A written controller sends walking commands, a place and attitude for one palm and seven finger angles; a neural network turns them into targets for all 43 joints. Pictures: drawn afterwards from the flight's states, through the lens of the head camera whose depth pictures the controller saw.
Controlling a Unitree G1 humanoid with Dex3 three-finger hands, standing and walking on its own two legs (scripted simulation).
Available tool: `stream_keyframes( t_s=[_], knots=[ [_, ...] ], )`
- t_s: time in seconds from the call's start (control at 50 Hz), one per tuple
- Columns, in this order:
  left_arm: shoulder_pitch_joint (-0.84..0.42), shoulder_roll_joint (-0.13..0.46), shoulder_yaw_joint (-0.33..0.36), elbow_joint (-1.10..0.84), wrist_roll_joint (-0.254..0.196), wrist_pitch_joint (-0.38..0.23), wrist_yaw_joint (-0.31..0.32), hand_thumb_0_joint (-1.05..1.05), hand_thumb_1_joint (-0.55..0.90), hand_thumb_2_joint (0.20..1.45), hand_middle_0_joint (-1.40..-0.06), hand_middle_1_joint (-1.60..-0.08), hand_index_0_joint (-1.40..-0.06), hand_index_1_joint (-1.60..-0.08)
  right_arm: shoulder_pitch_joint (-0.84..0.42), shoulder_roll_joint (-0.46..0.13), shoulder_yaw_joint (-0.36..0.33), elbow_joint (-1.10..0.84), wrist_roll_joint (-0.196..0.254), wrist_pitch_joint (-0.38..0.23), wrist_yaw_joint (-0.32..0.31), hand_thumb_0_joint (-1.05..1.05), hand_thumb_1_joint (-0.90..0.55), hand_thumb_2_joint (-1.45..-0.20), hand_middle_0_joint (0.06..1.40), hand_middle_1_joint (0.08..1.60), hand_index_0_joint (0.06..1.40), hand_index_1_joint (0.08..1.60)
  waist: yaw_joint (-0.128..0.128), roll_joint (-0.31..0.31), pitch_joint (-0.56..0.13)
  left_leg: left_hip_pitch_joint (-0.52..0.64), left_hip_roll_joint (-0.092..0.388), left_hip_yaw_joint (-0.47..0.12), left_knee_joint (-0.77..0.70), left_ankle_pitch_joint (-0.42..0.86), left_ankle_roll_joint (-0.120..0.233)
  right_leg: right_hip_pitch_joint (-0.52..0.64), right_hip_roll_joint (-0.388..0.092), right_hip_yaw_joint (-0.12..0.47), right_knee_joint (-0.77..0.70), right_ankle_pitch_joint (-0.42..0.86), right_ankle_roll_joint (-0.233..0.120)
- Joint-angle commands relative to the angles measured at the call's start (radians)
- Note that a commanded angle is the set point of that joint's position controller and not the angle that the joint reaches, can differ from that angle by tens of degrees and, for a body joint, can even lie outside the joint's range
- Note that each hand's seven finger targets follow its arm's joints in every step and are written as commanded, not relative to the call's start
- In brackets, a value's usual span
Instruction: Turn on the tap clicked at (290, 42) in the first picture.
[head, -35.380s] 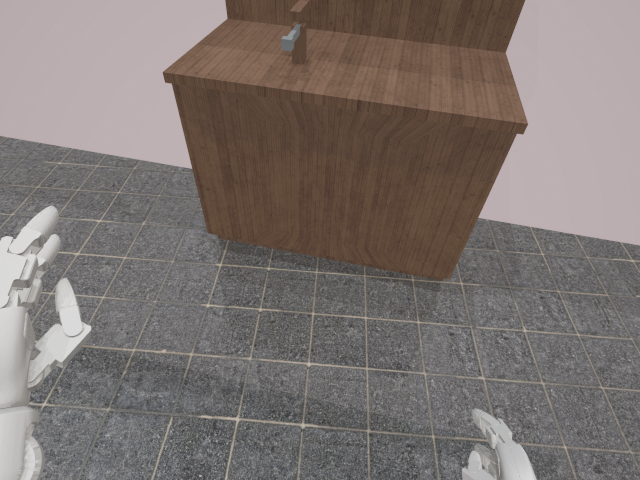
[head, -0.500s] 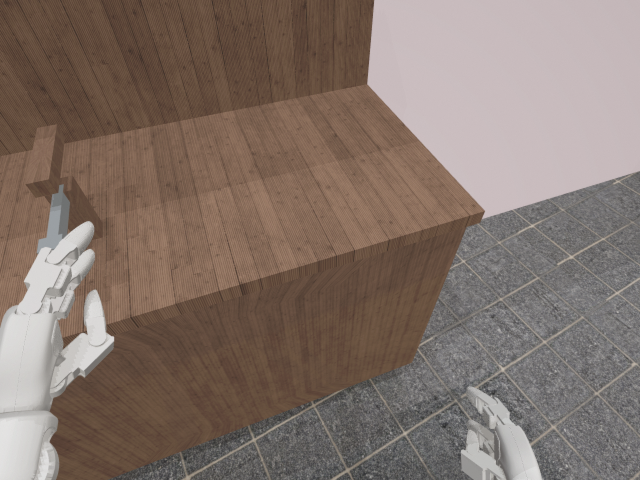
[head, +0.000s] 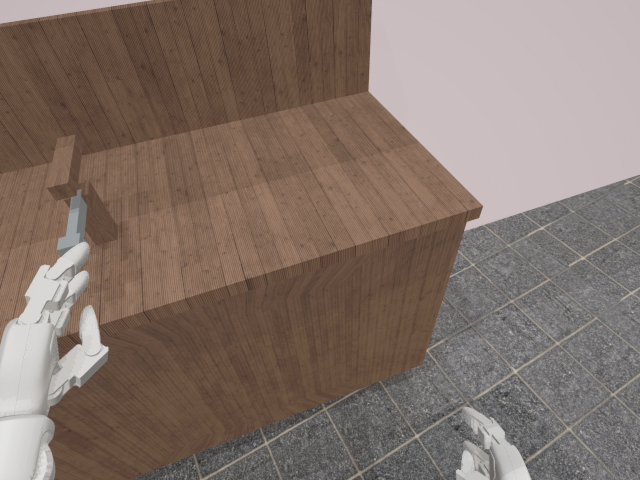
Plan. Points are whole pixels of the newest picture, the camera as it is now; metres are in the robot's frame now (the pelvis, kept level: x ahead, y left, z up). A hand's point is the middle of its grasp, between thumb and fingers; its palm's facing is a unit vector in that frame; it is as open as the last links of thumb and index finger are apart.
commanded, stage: come to a stop and stand still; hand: left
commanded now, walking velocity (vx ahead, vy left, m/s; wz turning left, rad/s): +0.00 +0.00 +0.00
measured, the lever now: (73, 248) +0.38 +0.37 +0.09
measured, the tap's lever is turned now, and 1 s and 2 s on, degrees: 0 0 0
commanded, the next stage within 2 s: look again from close up in 0.82 s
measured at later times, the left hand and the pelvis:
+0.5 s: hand (70, 316) +0.24 +0.28 +0.14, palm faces +0.39 -0.84 -0.37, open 7.4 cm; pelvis +0.03 +0.02 +0.01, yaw +1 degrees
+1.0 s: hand (48, 308) +0.24 +0.29 +0.16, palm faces +0.43 -0.83 -0.35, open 7.4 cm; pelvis +0.03 +0.03 +0.00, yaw +2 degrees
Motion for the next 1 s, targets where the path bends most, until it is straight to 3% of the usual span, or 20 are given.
stream_keyframes(
  t_s=[0.0, 0.02, 0.04, 0.06, 0.12, 0.16, 0.22, 0.28, 0.3, 0.38, 0.4, 0.46, 0.5, 0.54, 0.6, 0.68, 0.76, 0.88, 0.9, 0.98],
  knots=[
    [-0.322, 0.335, 0.271, -0.447, -0.005, -0.086, 0.062, 0.000, 0.900, 0.900, -0.200, -0.300, -0.200, -0.300, -0.134, -0.119, -0.039, -0.180, -0.024, -0.075, -0.029, 0.000, -0.900, -0.900, 0.200, 0.300, 0.200, 0.300, 0.026, 0.021, -0.075, -0.028, 0.031, -0.068, -0.125, -0.102, 0.005, -0.011, -0.076, 0.166, -0.208, -0.378, -0.015],
    [-0.302, 0.290, 0.238, -0.444, -0.006, -0.095, 0.066, 0.000, 0.900, 0.900, -0.200, -0.300, -0.200, -0.300, -0.132, -0.117, -0.035, -0.174, -0.029, -0.089, -0.031, 0.000, -0.900, -0.900, 0.200, 0.300, 0.200, 0.300, 0.028, 0.159, -0.093, -0.081, 0.051, -0.081, -0.176, -0.128, 0.010, 0.077, -0.051, 0.120, -0.147, -0.299, -0.007],
    [-0.297, 0.270, 0.217, -0.459, 0.000, -0.099, 0.069, 0.000, 0.900, 0.900, -0.200, -0.300, -0.200, -0.300, -0.126, -0.119, -0.033, -0.174, -0.025, -0.104, -0.028, 0.000, -0.900, -0.900, 0.200, 0.300, 0.200, 0.300, 0.038, 0.246, -0.109, -0.138, 0.065, -0.087, -0.210, -0.158, 0.014, 0.166, -0.026, 0.082, -0.093, -0.210, 0.001],
    [-0.285, 0.262, 0.209, -0.466, 0.006, -0.098, 0.074, 0.000, 0.900, 0.900, -0.200, -0.300, -0.200, -0.300, -0.123, -0.119, -0.032, -0.174, -0.021, -0.117, -0.024, 0.000, -0.900, -0.900, 0.200, 0.300, 0.200, 0.300, 0.045, 0.256, -0.126, -0.164, 0.073, -0.084, -0.212, -0.150, 0.017, 0.228, -0.018, 0.058, -0.062, -0.128, 0.006],
    [-0.246, 0.236, 0.181, -0.463, 0.006, -0.095, 0.079, 0.000, 0.900, 0.900, -0.200, -0.300, -0.200, -0.300, -0.114, -0.117, -0.036, -0.163, -0.026, -0.140, -0.019, 0.000, -0.900, -0.900, 0.200, 0.300, 0.200, 0.300, 0.042, 0.092, -0.152, -0.103, 0.038, -0.071, -0.141, 0.008, -0.007, 0.231, -0.036, 0.070, -0.109, -0.009, 0.004],
    [-0.179, 0.210, 0.174, -0.393, 0.000, -0.094, 0.078, 0.000, 0.900, 0.900, -0.200, -0.300, -0.200, -0.300, -0.099, -0.121, -0.042, -0.149, -0.028, -0.138, -0.017, 0.000, -0.900, -0.900, 0.200, 0.300, 0.200, 0.300, 0.040, -0.032, -0.125, -0.101, 0.018, -0.076, -0.125, -0.005, -0.017, 0.204, -0.046, 0.104, -0.171, -0.064, 0.004],
    [-0.062, 0.155, 0.147, -0.246, -0.009, -0.074, 0.066, 0.000, 0.900, 0.900, -0.200, -0.300, -0.200, -0.300, -0.084, -0.128, -0.050, -0.134, -0.023, -0.113, -0.015, 0.000, -0.900, -0.900, 0.200, 0.300, 0.200, 0.300, 0.032, -0.122, -0.092, -0.083, 0.022, -0.087, -0.137, 0.040, -0.027, 0.160, -0.039, 0.095, -0.203, -0.065, 0.005],
    [-0.074, 0.163, 0.149, -0.205, -0.013, -0.066, 0.060, 0.000, 0.900, 0.900, -0.200, -0.300, -0.200, -0.300, -0.092, -0.138, -0.053, -0.136, -0.016, -0.087, -0.020, 0.000, -0.900, -0.900, 0.200, 0.300, 0.200, 0.300, 0.028, -0.102, -0.061, -0.113, 0.033, -0.101, -0.188, 0.039, -0.031, 0.158, -0.018, 0.067, -0.199, -0.061, 0.016],
    [-0.080, 0.180, 0.160, -0.215, -0.012, -0.065, 0.059, 0.000, 0.900, 0.900, -0.200, -0.300, -0.200, -0.300, -0.105, -0.139, -0.053, -0.137, -0.016, -0.079, -0.022, 0.000, -0.900, -0.900, 0.200, 0.300, 0.200, 0.300, 0.028, -0.052, -0.057, -0.093, 0.034, -0.097, -0.202, 0.089, -0.033, 0.151, -0.009, 0.054, -0.180, -0.003, 0.013],
    [-0.142, 0.203, 0.163, -0.310, -0.011, -0.068, 0.057, 0.000, 0.900, 0.900, -0.200, -0.300, -0.200, -0.300, -0.115, -0.135, -0.051, -0.169, -0.021, -0.060, -0.025, 0.000, -0.900, -0.900, 0.200, 0.300, 0.200, 0.300, 0.033, -0.047, -0.116, -0.093, 0.041, -0.092, -0.195, 0.193, -0.034, 0.238, -0.004, 0.011, -0.124, 0.151, 0.020],
    [-0.176, 0.233, 0.177, -0.377, -0.011, -0.069, 0.058, 0.000, 0.900, 0.900, -0.200, -0.300, -0.200, -0.300, -0.128, -0.134, -0.046, -0.173, -0.025, -0.060, -0.026, 0.000, -0.900, -0.900, 0.200, 0.300, 0.200, 0.300, 0.032, -0.011, -0.130, -0.072, 0.036, -0.089, -0.193, 0.229, -0.038, 0.238, -0.002, 0.004, -0.104, 0.179, 0.020],
    [-0.185, 0.227, 0.168, -0.464, -0.010, -0.075, 0.065, 0.000, 0.900, 0.900, -0.200, -0.300, -0.200, -0.300, -0.124, -0.134, -0.053, -0.187, -0.032, -0.064, -0.025, 0.000, -0.900, -0.900, 0.200, 0.300, 0.200, 0.300, 0.033, 0.040, -0.177, -0.044, 0.031, -0.082, -0.159, 0.337, -0.048, 0.275, -0.002, -0.012, -0.062, 0.291, 0.015],
    [-0.175, 0.259, 0.191, -0.521, -0.010, -0.076, 0.073, 0.000, 0.900, 0.900, -0.200, -0.300, -0.200, -0.300, -0.135, -0.131, -0.051, -0.187, -0.037, -0.067, -0.024, 0.000, -0.900, -0.900, 0.200, 0.300, 0.200, 0.300, 0.032, 0.075, -0.211, -0.006, 0.031, -0.080, -0.137, 0.417, -0.061, 0.273, -0.005, -0.017, -0.036, 0.350, 0.013],
    [-0.149, 0.228, 0.177, -0.508, -0.013, -0.076, 0.078, 0.000, 0.900, 0.900, -0.200, -0.300, -0.200, -0.300, -0.126, -0.128, -0.053, -0.187, -0.034, -0.066, -0.023, 0.000, -0.900, -0.900, 0.200, 0.300, 0.200, 0.300, 0.032, 0.068, -0.215, -0.002, 0.038, -0.085, -0.122, 0.493, -0.077, 0.276, -0.005, -0.031, -0.022, 0.360, 0.012],
    [-0.081, 0.216, 0.189, -0.426, -0.018, -0.064, 0.079, 0.000, 0.900, 0.900, -0.200, -0.300, -0.200, -0.300, -0.127, -0.130, -0.054, -0.174, -0.034, -0.056, -0.023, 0.000, -0.900, -0.900, 0.200, 0.300, 0.200, 0.300, 0.034, 0.030, -0.193, 0.001, 0.045, -0.088, -0.128, 0.481, -0.092, 0.245, -0.003, -0.030, -0.033, 0.319, 0.013],
    [-0.097, 0.182, 0.166, -0.338, -0.017, -0.052, 0.071, 0.000, 0.900, 0.900, -0.200, -0.300, -0.200, -0.300, -0.119, -0.134, -0.058, -0.160, -0.027, -0.031, -0.027, 0.000, -0.900, -0.900, 0.200, 0.300, 0.200, 0.300, 0.029, -0.017, -0.135, -0.068, 0.053, -0.092, -0.162, 0.359, -0.092, 0.238, 0.002, -0.029, -0.050, 0.244, 0.018],
    [-0.136, 0.167, 0.135, -0.353, -0.014, -0.047, 0.068, 0.000, 0.900, 0.900, -0.200, -0.300, -0.200, -0.300, -0.133, -0.135, -0.058, -0.167, -0.024, -0.020, -0.031, 0.000, -0.900, -0.900, 0.200, 0.300, 0.200, 0.300, 0.030, -0.001, -0.123, -0.084, 0.054, -0.098, -0.187, 0.318, -0.095, 0.237, 0.006, -0.034, -0.045, 0.198, 0.021],
    [-0.181, 0.199, 0.148, -0.433, -0.007, -0.055, 0.082, 0.000, 0.900, 0.900, -0.200, -0.300, -0.200, -0.300, -0.147, -0.134, -0.057, -0.180, -0.031, -0.021, -0.037, 0.000, -0.900, -0.900, 0.200, 0.300, 0.200, 0.300, 0.034, 0.006, -0.131, -0.117, 0.041, -0.096, -0.184, 0.251, -0.083, 0.281, 0.002, -0.027, -0.051, 0.208, 0.018],
    [-0.185, 0.231, 0.174, -0.466, -0.006, -0.056, 0.086, 0.000, 0.900, 0.900, -0.200, -0.300, -0.200, -0.300, -0.158, -0.136, -0.056, -0.177, -0.035, -0.023, -0.038, 0.000, -0.900, -0.900, 0.200, 0.300, 0.200, 0.300, 0.034, 0.040, -0.143, -0.095, 0.035, -0.093, -0.186, 0.264, -0.088, 0.273, 0.004, -0.024, -0.042, 0.219, 0.016],
    [-0.140, 0.207, 0.170, -0.427, -0.010, -0.061, 0.092, 0.000, 0.900, 0.900, -0.200, -0.300, -0.200, -0.300, -0.143, -0.131, -0.058, -0.176, -0.033, -0.024, -0.039, 0.000, -0.900, -0.900, 0.200, 0.300, 0.200, 0.300, 0.036, 0.020, -0.135, -0.122, 0.034, -0.093, -0.182, 0.217, -0.079, 0.292, -0.004, -0.017, -0.062, 0.204, 0.014]
  ],
)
